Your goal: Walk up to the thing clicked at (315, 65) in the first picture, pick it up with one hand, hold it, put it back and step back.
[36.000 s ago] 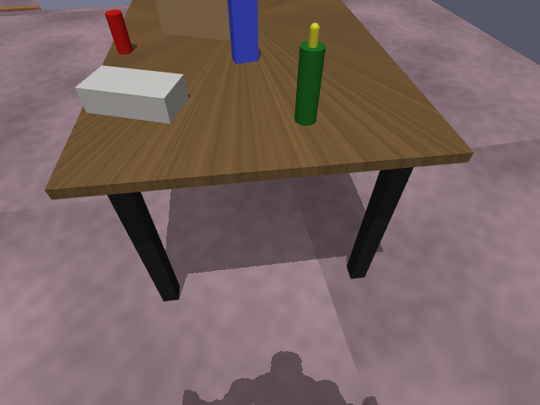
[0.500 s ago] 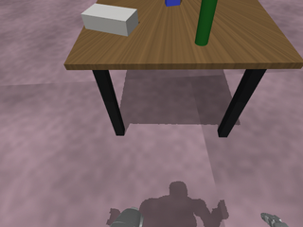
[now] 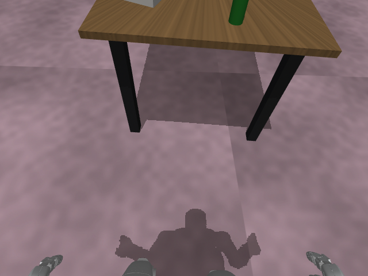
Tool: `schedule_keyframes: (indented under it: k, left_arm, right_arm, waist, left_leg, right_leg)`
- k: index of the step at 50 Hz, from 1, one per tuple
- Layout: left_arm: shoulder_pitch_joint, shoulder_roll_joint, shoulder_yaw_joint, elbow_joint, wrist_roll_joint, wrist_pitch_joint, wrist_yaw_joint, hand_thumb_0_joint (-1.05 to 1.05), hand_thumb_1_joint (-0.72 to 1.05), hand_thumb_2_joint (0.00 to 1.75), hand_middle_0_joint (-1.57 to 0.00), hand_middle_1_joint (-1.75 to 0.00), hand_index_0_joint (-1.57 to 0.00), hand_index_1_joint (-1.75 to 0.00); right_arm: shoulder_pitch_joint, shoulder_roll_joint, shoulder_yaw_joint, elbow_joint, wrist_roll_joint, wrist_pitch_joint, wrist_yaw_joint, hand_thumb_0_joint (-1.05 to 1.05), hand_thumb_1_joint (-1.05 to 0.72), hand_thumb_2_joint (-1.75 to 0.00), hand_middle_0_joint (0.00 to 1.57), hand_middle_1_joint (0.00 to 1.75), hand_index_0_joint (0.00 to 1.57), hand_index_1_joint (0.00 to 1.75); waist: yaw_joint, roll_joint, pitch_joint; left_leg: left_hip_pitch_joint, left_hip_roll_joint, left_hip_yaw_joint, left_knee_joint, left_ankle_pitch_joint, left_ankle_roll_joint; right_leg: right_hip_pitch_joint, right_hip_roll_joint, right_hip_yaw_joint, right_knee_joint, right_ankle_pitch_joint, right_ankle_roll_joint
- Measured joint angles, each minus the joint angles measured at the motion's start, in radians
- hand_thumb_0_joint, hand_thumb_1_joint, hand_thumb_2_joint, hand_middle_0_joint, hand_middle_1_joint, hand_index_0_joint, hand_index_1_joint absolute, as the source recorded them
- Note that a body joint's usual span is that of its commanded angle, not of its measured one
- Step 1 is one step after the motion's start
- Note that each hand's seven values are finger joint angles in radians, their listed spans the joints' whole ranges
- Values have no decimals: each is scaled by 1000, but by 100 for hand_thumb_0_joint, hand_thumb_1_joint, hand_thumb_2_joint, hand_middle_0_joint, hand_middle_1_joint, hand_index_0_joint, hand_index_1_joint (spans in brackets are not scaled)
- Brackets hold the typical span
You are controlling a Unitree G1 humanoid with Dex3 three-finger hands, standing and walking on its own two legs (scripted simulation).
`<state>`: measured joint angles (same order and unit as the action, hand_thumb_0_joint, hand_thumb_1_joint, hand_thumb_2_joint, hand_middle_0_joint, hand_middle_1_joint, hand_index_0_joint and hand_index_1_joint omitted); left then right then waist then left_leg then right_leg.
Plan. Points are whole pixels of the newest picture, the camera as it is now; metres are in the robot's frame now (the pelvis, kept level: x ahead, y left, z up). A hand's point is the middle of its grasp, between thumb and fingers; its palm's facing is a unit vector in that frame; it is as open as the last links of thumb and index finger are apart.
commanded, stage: step back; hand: right
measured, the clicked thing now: out of the picture +1.03 -0.17 +0.12
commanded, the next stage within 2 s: stand in 1.28 s
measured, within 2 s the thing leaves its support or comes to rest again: neither
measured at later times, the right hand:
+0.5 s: hand out of the picture -0.04 -0.27 -0.15, palm faces -0.13 +0.93 -0.34, open 7.4 cm
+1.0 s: hand out of the picture +0.04 -0.27 -0.15, palm faces -0.16 +0.91 -0.38, open 7.4 cm
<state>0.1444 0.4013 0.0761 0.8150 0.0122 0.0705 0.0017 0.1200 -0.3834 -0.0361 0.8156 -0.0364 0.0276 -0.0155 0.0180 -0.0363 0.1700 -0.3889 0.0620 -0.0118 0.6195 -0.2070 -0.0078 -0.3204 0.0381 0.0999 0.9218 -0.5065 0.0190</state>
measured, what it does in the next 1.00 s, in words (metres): steps on the spot: right foot, then left foot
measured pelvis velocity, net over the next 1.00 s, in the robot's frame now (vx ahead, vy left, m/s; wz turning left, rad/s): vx -0.08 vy -0.01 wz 0.13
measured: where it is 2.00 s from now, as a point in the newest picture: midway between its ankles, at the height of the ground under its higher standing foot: outside the picture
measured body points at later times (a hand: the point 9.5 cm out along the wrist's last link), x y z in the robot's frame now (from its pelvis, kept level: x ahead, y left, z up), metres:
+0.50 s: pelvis -0.12 -0.02 +0.00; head -0.11 -0.02 +0.45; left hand -0.09 +0.32 -0.11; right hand -0.04 -0.32 -0.13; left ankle -0.13 +0.11 -0.72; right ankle -0.07 -0.14 -0.70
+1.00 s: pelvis -0.08 -0.01 +0.00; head -0.05 -0.01 +0.45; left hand -0.07 +0.31 -0.12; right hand +0.05 -0.31 -0.12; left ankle -0.04 +0.14 -0.72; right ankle -0.07 -0.14 -0.72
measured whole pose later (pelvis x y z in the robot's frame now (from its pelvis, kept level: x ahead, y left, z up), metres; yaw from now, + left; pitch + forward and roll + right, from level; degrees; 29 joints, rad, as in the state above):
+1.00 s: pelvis -0.08 -0.01 +0.00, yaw +7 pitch -3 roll +0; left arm 0.22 0.37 0.05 0.97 0.02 -0.03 0.00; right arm 0.17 -0.39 -0.06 0.99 -0.03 0.00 0.02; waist 0.03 0.02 0.11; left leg -0.33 0.04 -0.02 0.60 -0.23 -0.01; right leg -0.23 -0.05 -0.06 0.65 -0.37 0.01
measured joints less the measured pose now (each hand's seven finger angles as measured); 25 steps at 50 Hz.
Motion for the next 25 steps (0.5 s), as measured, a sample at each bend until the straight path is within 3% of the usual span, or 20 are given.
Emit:
schedule_keyframes:
  k: [2,3,4,6,8,10,12,15,19,22,25]
  left_arm:
    - [12,3,-2,20,1,-13,0,1,90,90,-21,-30,-20,-30]
    - [9,-10,-1,41,5,-19,3,1,90,90,-21,-30,-20,-30]
    - [6,-28,-4,59,10,-22,2,1,90,90,-21,-30,-20,-30]
    - [29,-40,-13,69,21,-23,-7,1,90,90,-21,-30,-20,-30]
    - [60,-40,-14,73,24,-24,-6,1,90,90,-21,-30,-20,-30]
    - [79,-44,-17,82,26,-27,-1,1,90,90,-21,-30,-21,-30]
    - [84,-47,-14,86,27,-35,2,1,90,90,-21,-30,-21,-30]
    - [80,-39,-9,77,34,-51,2,1,90,90,-21,-30,-21,-30]
    - [59,-16,1,65,35,-66,-2,1,89,90,-21,-30,-21,-30]
    - [56,14,7,78,28,-57,0,1,90,90,-21,-30,-21,-30]
    - [84,4,0,126,16,-47,-4,1,90,90,-21,-30,-20,-30]
  right_arm:
    - [-28,-17,-1,-14,4,8,4,1,-90,-90,21,30,21,30]
    - [-46,-32,-4,-12,8,13,6,1,-90,-90,21,30,21,30]
    - [-57,-46,-10,-6,12,19,5,1,-90,-90,21,30,21,30]
    - [-42,-43,-18,7,17,31,-3,1,-90,-90,21,30,21,30]
    - [-15,-28,-17,28,22,37,-4,1,-91,-90,21,30,21,30]
    - [7,-29,-12,42,26,36,2,1,-91,-90,21,30,21,30]
    - [31,-34,-11,51,25,30,3,1,-91,-90,21,30,21,30]
    - [65,-37,-13,75,19,25,9,1,-91,-90,21,30,20,30]
    - [106,-24,-14,128,5,20,25,1,-91,-90,21,30,20,30]
    - [107,21,-15,166,-4,3,34,1,-91,-90,21,30,21,30]
    - [134,31,-10,167,-7,-13,45,1,-91,-90,21,30,21,30]
  waist:
    - [10,8,2]
    - [8,42,14]
    - [-5,88,27]
    - [-8,97,4]
    - [26,55,-29]
    - [28,49,-49]
    - [20,62,-63]
    - [16,85,-71]
    - [9,90,-80]
    - [26,7,-62]
    - [-1,21,-110]
  left_leg:
    - [-42,15,10,41,3,-15]
    - [-59,37,-7,70,2,-20]
    - [-71,55,-40,90,1,-4]
    - [-107,-4,-100,179,-173,9]
    - [-129,-83,-112,330,-276,9]
    - [-130,-131,-131,441,-274,11]
    - [-114,-147,-140,493,-251,7]
    - [-39,-123,-121,418,-246,-7]
    - [97,-73,-62,146,-309,-4]
    - [179,-113,-10,-9,-138,5]
    - [182,-93,-21,-27,-138,37]
  right_leg:
    - [79,-27,-33,-209,77,-8]
    - [97,-8,-52,-250,86,-12]
    - [104,19,-79,-256,99,-19]
    - [79,8,-96,-229,106,-32]
    - [51,-29,-62,-219,120,-41]
    - [44,-51,-58,-248,152,-39]
    - [31,-58,-72,-266,176,-36]
    - [6,-57,-100,-266,194,-40]
    - [-21,-73,-154,-238,192,-42]
    - [-26,-120,-114,-194,161,-39]
    - [-48,-75,-106,-112,35,-38]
